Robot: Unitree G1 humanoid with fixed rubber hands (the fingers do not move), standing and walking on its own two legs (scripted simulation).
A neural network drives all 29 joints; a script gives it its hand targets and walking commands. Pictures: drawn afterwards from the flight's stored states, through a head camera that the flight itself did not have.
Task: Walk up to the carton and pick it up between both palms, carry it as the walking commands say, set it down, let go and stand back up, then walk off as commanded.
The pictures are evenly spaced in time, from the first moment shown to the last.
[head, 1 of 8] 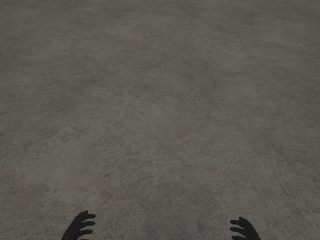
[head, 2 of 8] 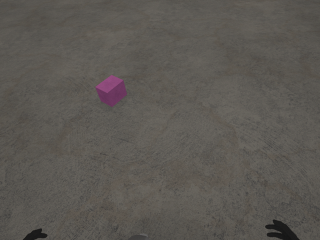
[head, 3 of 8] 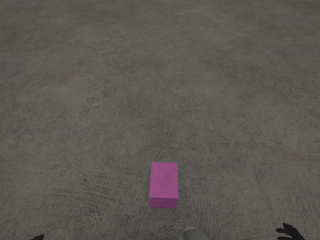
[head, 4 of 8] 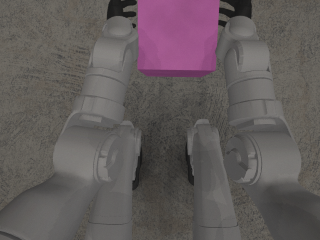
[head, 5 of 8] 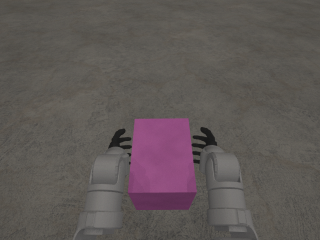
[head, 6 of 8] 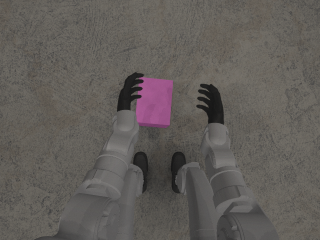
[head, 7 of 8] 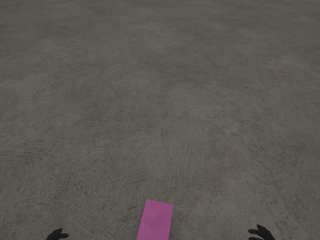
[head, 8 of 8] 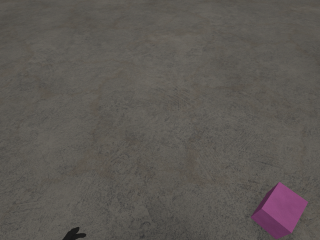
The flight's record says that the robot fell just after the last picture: no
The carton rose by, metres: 0.70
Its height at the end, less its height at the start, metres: +0.00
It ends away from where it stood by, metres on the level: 2.73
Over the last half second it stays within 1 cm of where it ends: yes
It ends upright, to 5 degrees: yes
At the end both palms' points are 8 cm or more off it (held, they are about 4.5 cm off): yes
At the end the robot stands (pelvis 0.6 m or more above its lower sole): yes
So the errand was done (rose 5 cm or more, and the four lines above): yes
